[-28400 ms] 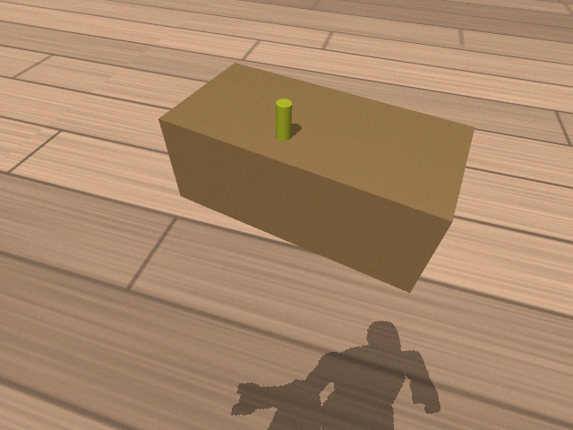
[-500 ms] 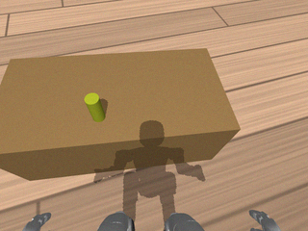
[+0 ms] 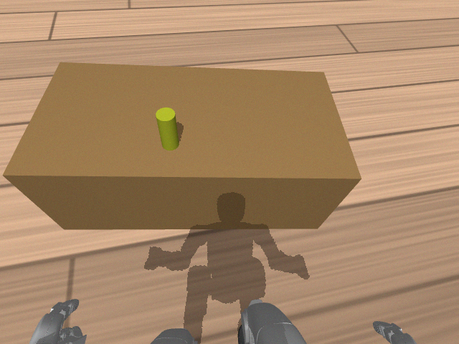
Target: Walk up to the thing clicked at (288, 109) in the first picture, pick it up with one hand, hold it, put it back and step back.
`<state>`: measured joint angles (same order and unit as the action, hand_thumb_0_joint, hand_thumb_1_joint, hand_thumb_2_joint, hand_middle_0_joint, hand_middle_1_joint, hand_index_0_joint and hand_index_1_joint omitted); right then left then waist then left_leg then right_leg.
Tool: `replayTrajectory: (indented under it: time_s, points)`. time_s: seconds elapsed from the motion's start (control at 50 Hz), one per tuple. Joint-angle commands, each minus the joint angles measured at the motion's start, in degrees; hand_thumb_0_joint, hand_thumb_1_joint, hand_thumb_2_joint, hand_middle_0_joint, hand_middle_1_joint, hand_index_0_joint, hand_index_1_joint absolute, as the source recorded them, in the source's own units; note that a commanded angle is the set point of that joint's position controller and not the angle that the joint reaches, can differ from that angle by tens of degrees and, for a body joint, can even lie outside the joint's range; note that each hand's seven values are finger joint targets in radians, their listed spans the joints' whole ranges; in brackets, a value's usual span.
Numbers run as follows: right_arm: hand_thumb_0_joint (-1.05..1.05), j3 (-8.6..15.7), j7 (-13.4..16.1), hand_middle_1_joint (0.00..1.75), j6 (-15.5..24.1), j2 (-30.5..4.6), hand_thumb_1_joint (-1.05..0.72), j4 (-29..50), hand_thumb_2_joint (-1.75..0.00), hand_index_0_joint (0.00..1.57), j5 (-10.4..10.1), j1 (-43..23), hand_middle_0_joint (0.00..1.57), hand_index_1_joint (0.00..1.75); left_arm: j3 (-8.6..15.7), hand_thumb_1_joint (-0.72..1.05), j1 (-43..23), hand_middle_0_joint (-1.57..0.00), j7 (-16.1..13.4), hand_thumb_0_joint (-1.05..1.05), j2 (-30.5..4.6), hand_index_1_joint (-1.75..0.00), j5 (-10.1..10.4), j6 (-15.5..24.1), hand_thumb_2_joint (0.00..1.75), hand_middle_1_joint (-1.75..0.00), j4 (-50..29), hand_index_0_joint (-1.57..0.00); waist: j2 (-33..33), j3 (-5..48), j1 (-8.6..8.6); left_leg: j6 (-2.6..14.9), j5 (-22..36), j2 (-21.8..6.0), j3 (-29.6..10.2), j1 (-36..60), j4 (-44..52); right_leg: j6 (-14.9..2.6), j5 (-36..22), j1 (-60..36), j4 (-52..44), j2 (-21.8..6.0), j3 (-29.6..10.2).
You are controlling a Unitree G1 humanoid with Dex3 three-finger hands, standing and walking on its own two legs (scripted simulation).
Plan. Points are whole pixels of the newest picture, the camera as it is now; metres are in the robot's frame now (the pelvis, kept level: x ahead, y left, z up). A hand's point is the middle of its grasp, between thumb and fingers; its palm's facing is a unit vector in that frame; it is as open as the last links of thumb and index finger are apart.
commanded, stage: step back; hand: left
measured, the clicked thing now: (168, 130) +0.73 +0.17 -0.23
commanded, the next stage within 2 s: none
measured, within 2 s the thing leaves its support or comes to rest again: neither
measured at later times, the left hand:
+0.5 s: hand out of the picture -0.07 +0.22 -0.13, palm faces -0.05 -0.91 -0.42, open 7.4 cm
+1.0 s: hand out of the picture -0.24 +0.22 -0.15, palm faces -0.06 -0.92 -0.40, open 7.4 cm
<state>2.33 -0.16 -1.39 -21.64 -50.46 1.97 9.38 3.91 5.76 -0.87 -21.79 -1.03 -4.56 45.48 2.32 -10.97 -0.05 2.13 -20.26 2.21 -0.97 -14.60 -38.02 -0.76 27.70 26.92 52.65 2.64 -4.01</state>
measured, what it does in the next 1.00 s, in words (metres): walks backwards: right foot, then left foot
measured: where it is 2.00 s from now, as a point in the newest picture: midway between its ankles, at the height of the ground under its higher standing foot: outside the picture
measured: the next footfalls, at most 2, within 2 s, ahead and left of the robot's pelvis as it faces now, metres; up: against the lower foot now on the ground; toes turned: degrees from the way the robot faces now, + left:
right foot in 0.32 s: -0.10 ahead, -0.15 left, +0.00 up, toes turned -3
left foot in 0.66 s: -0.19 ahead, +0.08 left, +0.00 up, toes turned +0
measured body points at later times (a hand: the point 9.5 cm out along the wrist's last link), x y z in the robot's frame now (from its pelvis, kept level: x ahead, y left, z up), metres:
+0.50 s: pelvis -0.16 -0.04 +0.01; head -0.11 -0.06 +0.45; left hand -0.07 +0.27 -0.10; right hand -0.06 -0.36 -0.12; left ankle -0.14 +0.10 -0.65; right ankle -0.14 -0.15 -0.72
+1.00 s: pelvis -0.34 -0.05 +0.00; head -0.28 -0.05 +0.44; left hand -0.24 +0.27 -0.12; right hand -0.21 -0.37 -0.11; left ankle -0.23 +0.08 -0.72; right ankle -0.39 -0.17 -0.72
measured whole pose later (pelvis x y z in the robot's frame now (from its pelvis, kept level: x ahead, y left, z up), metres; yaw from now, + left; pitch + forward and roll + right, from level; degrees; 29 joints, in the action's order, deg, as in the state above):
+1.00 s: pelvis -0.34 -0.05 +0.00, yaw -4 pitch -2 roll +0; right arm 2.2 0.0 -2.6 -22.7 -47.1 2.1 5.2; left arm 3.5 10.2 0.0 -22.6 -0.8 -3.1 50.1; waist -0.2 -9.2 2.0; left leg 0.2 -10.4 -3.2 2.2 -24.1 -36.5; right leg 0.1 26.2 13.1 41.6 0.9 -2.7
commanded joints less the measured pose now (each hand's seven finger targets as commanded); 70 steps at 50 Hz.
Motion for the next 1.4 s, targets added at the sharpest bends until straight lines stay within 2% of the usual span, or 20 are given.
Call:
replayTrajectory:
  time_s: [0.0, 0.16, 0.26, 0.3, 0.32, 0.34, 0.4, 0.56, 0.64, 0.68, 0.74, 0.96, 1.0, 1.04, 1.1, 1.22, 1.3, 1.34, 1.36, 1.38]
  points:
    - [0.00, 4.02, 2.01, 0.30, 1.77, -15.06, -0.90, 5.51, -0.90, 0.20, 0.25, -5.45, 0.20, 0.30, 4.42, 0.90, 3.42, -0.20, -0.87, 0.00, -11.08, -0.30, 0.67, 1.68, 0.90, -0.30, -2.75, -0.20, -7.66, 9.04, 2.65, 10.46, 28.33, -18.02, -14.08, -1.96, 16.07, -0.10, 1.89, 1.40, 22.90, 4.02, -8.11]
    - [0.00, 4.81, 1.99, 0.30, 1.37, -14.47, -0.90, 5.65, -0.90, 0.20, -0.16, 1.35, 0.20, 0.30, 3.78, 0.90, 3.23, -0.20, -0.01, 0.00, -10.06, -0.30, -0.19, 2.34, 0.90, -0.30, -2.83, -0.20, -11.16, 13.36, -2.46, 12.08, 28.79, -16.62, -11.12, 11.70, 11.92, 3.79, 2.63, -0.37, 3.24, 1.09, -2.53]
    - [0.00, 4.93, 1.52, 0.30, -0.17, -16.44, -0.90, 7.55, -0.90, 0.20, -0.59, -4.21, 0.20, 0.30, 3.40, 0.90, 13.70, -0.20, 0.44, 0.00, -9.27, -0.30, -0.44, 3.07, 0.90, -0.30, 2.45, -0.20, -13.96, 17.28, 2.26, 8.37, 24.54, -16.42, -9.60, 4.02, 7.39, 0.54, -9.79, -16.32, -24.82, -1.64, 4.15]
    - [0.00, 3.91, 1.22, 0.30, -0.64, -12.64, -0.90, 7.83, -0.90, 0.20, -1.29, -3.71, 0.20, 0.30, 4.68, 0.90, 13.21, -0.20, 0.53, 0.00, -13.53, -0.30, -1.82, 3.53, 0.90, -0.30, 2.18, -0.20, -3.40, 14.34, 1.99, 1.62, 8.73, -8.45, -7.29, -10.01, 0.02, -2.72, -10.26, -20.25, -30.10, -8.89, -9.12]
    - [0.00, 3.52, 1.99, 0.30, -0.50, -10.11, -0.90, 8.89, -0.90, 0.20, -1.87, -6.85, 0.20, 0.30, 6.06, 0.90, 9.26, -0.20, 0.65, 0.00, -19.86, -0.30, -1.37, 3.20, 0.90, -0.30, 0.35, -0.20, 13.93, 10.80, 3.90, -1.70, -10.75, 3.19, -1.91, -14.82, -12.11, -10.95, -10.60, -11.24, -36.13, -20.43, -22.76]
    - [0.00, 4.39, 2.59, 0.30, -0.77, -12.27, -0.90, 8.37, -0.90, 0.20, -1.31, -6.97, 0.20, 0.30, 6.26, 0.90, 6.00, -0.20, 0.49, 0.00, -22.32, -0.30, -1.94, 3.44, 0.90, -0.30, -1.78, -0.20, 14.79, 7.06, 4.45, -2.81, -16.00, 2.06, -6.56, -12.65, -24.42, -16.79, -12.17, -1.17, -38.25, -27.25, -30.21]
    - [0.00, 3.84, 2.23, 0.30, -0.30, -12.22, -0.90, 4.82, -0.90, 0.20, -2.20, -0.24, 0.20, 0.30, 4.35, 0.90, -2.62, -0.20, -0.43, 0.00, -14.20, -0.30, -1.35, 3.77, 0.90, -0.30, -3.78, -0.20, 4.43, 8.27, -1.25, -2.20, -7.05, 4.82, -8.53, -12.80, -29.92, -9.78, -28.75, -6.66, -28.53, -16.23, -8.94]
    - [0.00, 2.86, 2.23, 0.30, 0.72, -10.11, -0.90, 4.96, -0.90, 0.20, -0.83, 0.83, 0.20, 0.30, 4.16, 0.90, 3.83, -0.20, -1.36, 0.00, -13.66, -0.30, -1.05, 2.81, 0.90, -0.30, -4.29, -0.20, 8.91, 13.36, 3.38, -3.11, -9.72, 0.10, -1.19, -10.63, -5.82, -10.91, -42.16, -24.03, -21.26, -18.39, -8.46]
    - [0.00, 4.25, 1.87, 0.30, 0.66, -12.39, -0.90, 2.00, -0.90, 0.20, -0.19, 6.92, 0.20, 0.30, 2.60, 0.90, 1.22, -0.20, -0.61, 0.00, -12.75, -0.30, -0.18, 1.70, 0.90, -0.30, -5.33, -0.20, 3.45, 14.52, -0.18, 0.33, 7.84, -3.57, -3.34, 3.92, 14.33, -4.86, -24.93, -11.74, -15.77, -13.64, -5.73]
    - [0.00, 6.17, 1.05, 0.30, 0.49, -22.76, -0.90, 4.09, -0.90, 0.20, 0.39, 2.67, 0.20, 0.30, 3.09, 0.90, -3.33, -0.20, -1.27, 0.00, -11.96, -0.30, 0.42, 1.60, 0.90, -0.30, -6.74, -0.20, -16.86, 13.29, -2.68, 13.97, 20.66, -24.99, -29.10, -2.73, 20.31, 0.05, 10.07, -2.06, 6.59, 0.57, 1.47]
    - [0.00, 3.93, 1.87, 0.30, 1.15, -15.87, -0.90, 4.82, -0.90, 0.20, 0.66, -3.81, 0.20, 0.30, 3.34, 0.90, 0.64, -0.20, -1.26, 0.00, -11.18, -0.30, 0.77, 1.17, 0.90, -0.30, -2.46, -0.20, -6.37, 10.96, 1.88, 11.69, 28.21, -18.77, -16.55, -4.63, 16.28, -0.45, 4.57, -1.11, 22.74, 2.86, -7.55]
    - [0.00, 4.64, 1.09, 0.30, -1.24, -16.65, -0.90, 5.67, -0.90, 0.20, -0.06, -3.69, 0.20, 0.30, 2.59, 0.90, 11.58, -0.20, 0.35, 0.00, -9.99, -0.30, -0.37, 3.78, 0.90, -0.30, 4.02, -0.20, -13.40, 17.84, 2.16, 7.83, 10.22, -15.28, -9.14, 3.20, 9.59, -0.33, -7.56, -16.91, -27.88, -0.84, 5.67]
    - [0.00, 3.05, 0.65, 0.30, -1.38, -10.96, -0.90, 6.09, -0.90, 0.20, -0.28, -2.84, 0.20, 0.30, 4.32, 0.90, 12.29, -0.20, -0.01, 0.00, -14.99, -0.30, -1.97, 4.62, 0.90, -0.30, 4.95, -0.20, 1.36, 13.61, 2.32, 1.44, -4.65, -5.92, -4.23, -15.59, -3.72, -3.63, -1.14, -23.01, -33.36, -9.72, -12.72]
    - [0.00, 4.32, 1.71, 0.30, -1.51, -13.06, -0.90, 6.80, -0.90, 0.20, -0.63, -6.90, 0.20, 0.30, 5.86, 0.90, 2.90, -0.20, -0.32, 0.00, -22.94, -0.30, -1.91, 4.76, 0.90, -0.30, 0.80, -0.20, 11.14, 5.49, 3.69, -3.16, -12.61, -1.64, -11.13, -12.72, -23.78, -16.09, 6.15, 2.84, -40.63, -28.51, -32.40]
    - [0.00, 3.71, 1.32, 0.30, -0.58, -12.30, -0.90, 3.15, -0.90, 0.20, -1.47, -1.55, 0.20, 0.30, 4.14, 0.90, -1.82, -0.20, -0.77, 0.00, -15.47, -0.30, -1.69, 5.53, 0.90, -0.30, 0.61, -0.20, 1.87, 7.06, -0.63, -3.01, -4.13, 2.65, -8.62, -14.63, -26.89, -9.27, -11.79, -6.79, -29.98, -16.31, -10.36]
    - [0.00, 3.43, -0.11, 0.30, 1.14, -11.47, -0.90, 2.52, -0.90, 0.20, 0.17, -4.50, 0.20, 0.30, 4.82, 0.90, 6.59, -0.20, 0.00, 0.00, -16.52, -0.30, -2.12, 6.26, 0.90, -0.30, 2.85, -0.20, 7.94, 6.77, 5.29, -3.89, -9.03, -1.44, -3.47, -15.08, -6.81, -9.96, 10.34, -17.28, -33.01, -17.65, -13.64]
    - [0.00, 4.33, -0.21, 0.30, 2.86, -11.14, -0.90, -2.61, -0.90, 0.20, -0.11, 3.02, 0.20, 0.30, 2.72, 0.90, 4.50, -0.20, 0.78, 0.00, -14.27, -0.30, -1.50, 5.18, 0.90, -0.30, 2.67, -0.20, 3.29, 9.68, 0.55, -1.32, -0.41, 0.33, 1.40, 8.71, 16.58, -6.26, -0.34, -7.00, -24.04, -12.96, -4.12]
    - [0.00, 5.62, 0.32, 0.30, 3.42, -17.67, -0.90, -2.83, -0.90, 0.20, 0.67, 5.60, 0.20, 0.30, 1.05, 0.90, 1.71, -0.20, 0.99, 0.00, -9.15, -0.30, -0.26, 5.32, 0.90, -0.30, 1.82, -0.20, -14.61, 10.12, -2.11, 6.76, -24.38, -18.22, -31.20, 11.39, 25.64, -0.36, 3.65, 8.45, -6.33, -2.48, 5.98]
    - [0.00, 6.12, 0.06, 0.30, 3.53, -20.45, -0.90, -2.25, -0.90, 0.20, 0.31, 4.95, 0.20, 0.30, 2.96, 0.90, -1.69, -0.20, 0.66, 0.00, -14.48, -0.30, -0.82, 5.40, 0.90, -0.30, 2.25, -0.20, -9.70, 5.94, -3.13, 12.23, -29.11, -22.54, -34.96, 0.89, 27.65, -0.43, 5.93, 4.37, -0.34, -5.05, 0.66]
    - [0.00, 5.27, 0.21, 0.30, 4.05, -17.47, -0.90, -1.85, -0.90, 0.20, 0.56, 2.42, 0.20, 0.30, 2.68, 0.90, -0.92, -0.20, 1.01, 0.00, -13.93, -0.30, -0.56, 5.49, 0.90, -0.30, 2.91, -0.20, -5.20, 4.50, -1.23, 10.63, -22.73, -19.73, -29.40, 0.79, 25.56, -0.75, 2.09, 3.81, 0.46, -5.93, -1.21]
